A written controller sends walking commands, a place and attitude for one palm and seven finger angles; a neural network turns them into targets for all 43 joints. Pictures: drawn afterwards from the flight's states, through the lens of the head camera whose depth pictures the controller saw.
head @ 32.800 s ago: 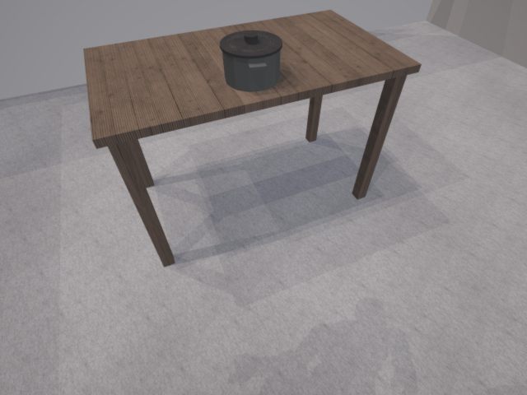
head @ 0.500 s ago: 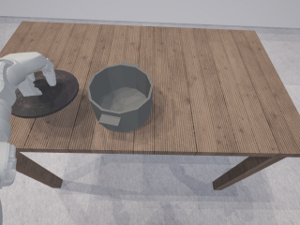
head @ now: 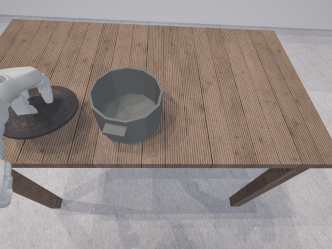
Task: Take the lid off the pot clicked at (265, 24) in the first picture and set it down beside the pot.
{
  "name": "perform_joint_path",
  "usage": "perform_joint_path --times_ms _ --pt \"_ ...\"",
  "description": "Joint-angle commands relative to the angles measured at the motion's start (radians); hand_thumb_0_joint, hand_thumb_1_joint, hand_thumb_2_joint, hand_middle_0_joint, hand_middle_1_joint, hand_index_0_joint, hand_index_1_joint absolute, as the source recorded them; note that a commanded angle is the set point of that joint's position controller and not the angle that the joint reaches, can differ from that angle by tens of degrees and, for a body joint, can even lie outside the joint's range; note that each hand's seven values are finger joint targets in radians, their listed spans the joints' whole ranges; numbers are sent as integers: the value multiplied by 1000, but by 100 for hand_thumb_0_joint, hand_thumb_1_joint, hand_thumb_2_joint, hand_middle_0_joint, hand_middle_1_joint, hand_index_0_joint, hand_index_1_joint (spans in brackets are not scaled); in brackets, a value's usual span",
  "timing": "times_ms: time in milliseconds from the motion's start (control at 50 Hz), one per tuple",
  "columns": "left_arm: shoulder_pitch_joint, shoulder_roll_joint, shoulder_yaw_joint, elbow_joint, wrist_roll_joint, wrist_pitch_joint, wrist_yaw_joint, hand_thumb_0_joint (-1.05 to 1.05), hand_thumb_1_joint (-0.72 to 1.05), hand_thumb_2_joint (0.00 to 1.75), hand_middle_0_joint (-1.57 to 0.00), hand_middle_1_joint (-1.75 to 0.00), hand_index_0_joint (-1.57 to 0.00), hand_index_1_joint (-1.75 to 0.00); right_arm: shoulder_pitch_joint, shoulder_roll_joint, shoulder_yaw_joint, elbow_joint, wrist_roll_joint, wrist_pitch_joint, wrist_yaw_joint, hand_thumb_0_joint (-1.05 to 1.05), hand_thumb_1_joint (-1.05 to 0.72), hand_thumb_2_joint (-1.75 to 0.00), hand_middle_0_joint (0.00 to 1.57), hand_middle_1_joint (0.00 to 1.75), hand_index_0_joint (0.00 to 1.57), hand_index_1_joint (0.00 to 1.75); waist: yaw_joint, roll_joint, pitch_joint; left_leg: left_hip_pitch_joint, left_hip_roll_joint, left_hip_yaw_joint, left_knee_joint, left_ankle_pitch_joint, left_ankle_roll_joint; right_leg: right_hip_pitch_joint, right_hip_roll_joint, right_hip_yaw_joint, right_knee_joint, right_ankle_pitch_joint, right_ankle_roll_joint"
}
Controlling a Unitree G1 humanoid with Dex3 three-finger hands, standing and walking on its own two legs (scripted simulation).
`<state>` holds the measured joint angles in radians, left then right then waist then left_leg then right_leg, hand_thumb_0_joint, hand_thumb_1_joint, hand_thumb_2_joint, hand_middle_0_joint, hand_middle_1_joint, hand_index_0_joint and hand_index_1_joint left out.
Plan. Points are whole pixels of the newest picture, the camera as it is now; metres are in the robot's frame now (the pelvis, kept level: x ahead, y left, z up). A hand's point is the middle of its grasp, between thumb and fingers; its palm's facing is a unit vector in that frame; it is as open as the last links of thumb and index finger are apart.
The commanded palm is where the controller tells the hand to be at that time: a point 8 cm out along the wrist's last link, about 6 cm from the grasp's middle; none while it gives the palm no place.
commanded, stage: lower the lid onto the table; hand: left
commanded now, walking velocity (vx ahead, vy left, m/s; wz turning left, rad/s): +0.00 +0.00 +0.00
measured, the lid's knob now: (35, 103) +0.47 +0.32 +0.04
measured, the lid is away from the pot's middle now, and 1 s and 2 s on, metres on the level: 0.23 0.25 0.26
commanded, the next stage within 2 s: open the fingers wide in 0.68 s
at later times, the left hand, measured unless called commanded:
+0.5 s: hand (27, 109) +0.45 +0.33 +0.05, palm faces -0.52 -0.10 -0.85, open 6.8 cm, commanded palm +0.49 +0.32 +0.10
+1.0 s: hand (27, 113) +0.45 +0.34 +0.03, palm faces -0.43 -0.09 -0.90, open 6.9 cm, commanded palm +0.47 +0.33 +0.08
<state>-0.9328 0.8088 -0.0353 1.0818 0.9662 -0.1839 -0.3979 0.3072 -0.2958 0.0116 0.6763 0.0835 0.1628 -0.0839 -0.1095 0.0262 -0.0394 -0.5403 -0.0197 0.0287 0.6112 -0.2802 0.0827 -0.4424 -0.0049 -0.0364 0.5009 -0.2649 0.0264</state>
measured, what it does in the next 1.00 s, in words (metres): stands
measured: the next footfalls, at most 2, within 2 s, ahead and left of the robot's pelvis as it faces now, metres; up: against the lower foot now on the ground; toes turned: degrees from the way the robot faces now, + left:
none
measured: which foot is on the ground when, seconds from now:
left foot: down 0.00-1.00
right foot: down 0.00-1.00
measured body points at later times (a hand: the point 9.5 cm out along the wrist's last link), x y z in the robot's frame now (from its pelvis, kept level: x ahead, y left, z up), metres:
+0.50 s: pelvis +0.00 +0.02 -0.01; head +0.09 +0.04 +0.43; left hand +0.47 +0.33 +0.10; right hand +0.00 -0.27 -0.12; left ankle +0.01 +0.06 -0.73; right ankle -0.02 -0.15 -0.73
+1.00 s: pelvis -0.02 +0.04 -0.02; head +0.08 +0.07 +0.42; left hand +0.46 +0.34 +0.08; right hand -0.02 -0.24 -0.13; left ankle +0.01 +0.06 -0.73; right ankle -0.02 -0.15 -0.73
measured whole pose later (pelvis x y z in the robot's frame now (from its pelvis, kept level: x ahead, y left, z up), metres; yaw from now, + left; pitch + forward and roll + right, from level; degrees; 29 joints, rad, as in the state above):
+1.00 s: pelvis -0.02 +0.04 -0.02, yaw -2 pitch +17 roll -6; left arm -0.92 0.80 0.01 1.10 1.02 -0.24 -0.28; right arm 0.36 -0.27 0.01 0.67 0.06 0.21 -0.07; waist -0.12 0.03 -0.09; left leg -0.75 -0.02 0.05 0.79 -0.34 0.13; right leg -0.64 0.00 -0.02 0.65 -0.31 -0.01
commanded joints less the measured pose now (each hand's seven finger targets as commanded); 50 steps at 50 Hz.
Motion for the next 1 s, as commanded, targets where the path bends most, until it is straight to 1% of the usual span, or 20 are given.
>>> perform_joint_path --times_ms 0,80,120,260,340,380,400,460,500,580,660,720,740,760,780,820,840,900,940,980 --pt "-478 375 121 -213 -7 -8 47 0 73 90 -90 -103 -92 -103 94 -187 -59 -65 -2 -21 -17 0 -90 -90 20 30 20 30 2 131 -449 432 11 -73 -3 443 8 -30 58 -21 -18 240 -66" --pt "-472 382 121 -207 -17 -23 46 0 73 90 -90 -103 -92 -103 100 -191 -58 -62 2 -29 -28 0 -90 -90 20 30 20 30 -6 105 -450 409 15 -65 4 419 12 -37 56 -22 -12 239 -64" --pt "-503 367 103 -217 -15 -22 47 0 73 90 -90 -103 -92 -103 112 -190 -58 -53 2 -29 -32 0 -90 -90 20 30 20 30 -14 149 -455 434 17 -72 8 423 9 -68 61 -25 -6 220 -64" --pt "-477 386 113 -162 -3 -37 56 0 73 90 -90 -103 -92 -103 136 -194 -53 -41 4 -40 -40 0 -90 -90 20 30 20 30 -17 157 -428 389 21 -73 31 378 3 -122 65 -29 17 174 -68" --pt "-517 404 130 -235 4 -49 63 0 73 90 -90 -103 -92 -103 150 -195 -60 -38 -3 -38 -42 0 -90 -90 20 30 20 30 -15 198 -503 457 29 -90 51 482 -6 -143 67 -30 27 195 -68" --pt "-485 351 106 -205 -5 -54 60 0 73 90 -90 -103 -92 -103 159 -192 -63 -32 -4 -46 -40 0 -90 -90 20 30 20 30 -19 191 -488 474 37 -94 62 546 -12 -179 70 -35 34 200 -67" --pt "-486 384 133 -207 -1 -55 61 0 73 90 -90 -103 -92 -103 162 -197 -65 -27 -8 -38 -39 0 -90 -90 20 30 20 30 -17 199 -500 477 37 -99 67 548 -14 -182 70 -34 35 193 -65" --pt "-457 332 97 -118 -5 -39 61 0 73 90 -90 -103 -92 -103 168 -196 -63 -25 -4 -36 -34 0 -90 -90 20 30 20 30 -26 140 -429 409 36 -94 60 449 -13 -215 71 -38 37 147 -65" --pt "-460 346 103 -117 7 -39 64 0 73 90 -90 -103 -92 -103 175 -201 -63 -25 -6 -30 -33 0 -90 -90 20 30 20 30 -21 133 -441 402 35 -100 66 459 -15 -223 73 -38 45 145 -67" --pt "-462 292 66 -90 21 -35 68 0 73 90 -90 -103 -92 -103 184 -197 -64 -24 -5 -30 -27 0 -90 -90 20 30 20 30 -23 152 -426 413 44 -117 76 479 -30 -284 75 -43 59 115 -73" --pt "-488 306 77 -82 27 -26 75 0 73 90 -90 -103 -92 -103 198 -197 -68 -25 -11 -23 -25 0 -90 -90 20 30 20 30 -29 130 -461 396 40 -118 83 419 -26 -282 76 -39 69 97 -69" --pt "-488 250 37 -47 27 -24 72 0 73 90 -90 -103 -92 -103 209 -195 -69 -21 -13 -21 -22 0 -90 -90 20 30 20 30 -43 123 -439 392 42 -126 96 420 -29 -330 80 -43 77 81 -68" --pt "-466 276 55 -14 28 -23 74 0 73 90 -90 -103 -92 -103 210 -200 -65 -23 -10 -21 -23 0 -90 -90 20 30 20 30 -40 94 -409 352 40 -123 94 377 -25 -328 81 -42 79 65 -68" --pt "-275 320 133 -13 21 -34 76 0 73 90 -90 -103 -92 -103 192 -184 -67 -64 -8 -18 -9 0 -90 -90 20 30 20 30 18 111 -434 344 29 -122 89 421 -37 -266 78 -47 90 76 -78" --pt "-271 371 199 -157 29 -82 90 0 72 88 -88 -103 -90 -103 173 -195 -73 -74 -28 -6 -12 0 -90 -90 20 30 20 30 29 107 -478 363 44 -121 100 505 -43 -263 79 -44 92 111 -85" --pt "-326 322 150 -197 47 -97 111 0 70 84 -85 -103 -87 -103 164 -182 -75 -75 -34 15 -12 0 -90 -90 20 30 20 30 10 166 -511 410 50 -141 108 546 -59 -299 81 -39 97 94 -81" --pt "-365 237 83 -201 42 -88 114 0 69 82 -83 -103 -85 -103 159 -177 -81 -61 -34 19 -7 0 -90 -90 20 30 20 30 -11 180 -470 424 63 -149 103 509 -59 -348 80 -42 88 61 -76" --pt "-385 307 130 -148 40 -58 147 0 64 78 -79 -103 -80 -103 170 -193 -79 -55 -26 27 -1 0 -90 -90 20 30 20 30 -7 142 -405 376 65 -163 75 368 -50 -367 80 -40 87 6 -79" --pt "-382 313 124 -112 42 -35 165 0 60 77 -76 -103 -77 -103 173 -195 -73 -61 -22 24 0 0 -90 -90 20 30 20 30 -9 105 -401 320 50 -153 66 277 -39 -343 79 -38 90 -3 -80" --pt "-417 299 110 -154 49 -29 171 0 57 75 -73 -102 -74 -102 170 -193 -74 -63 -22 19 1 0 -90 -90 20 30 20 30 -3 168 -441 362 50 -154 66 309 -44 -346 73 -32 92 12 -85"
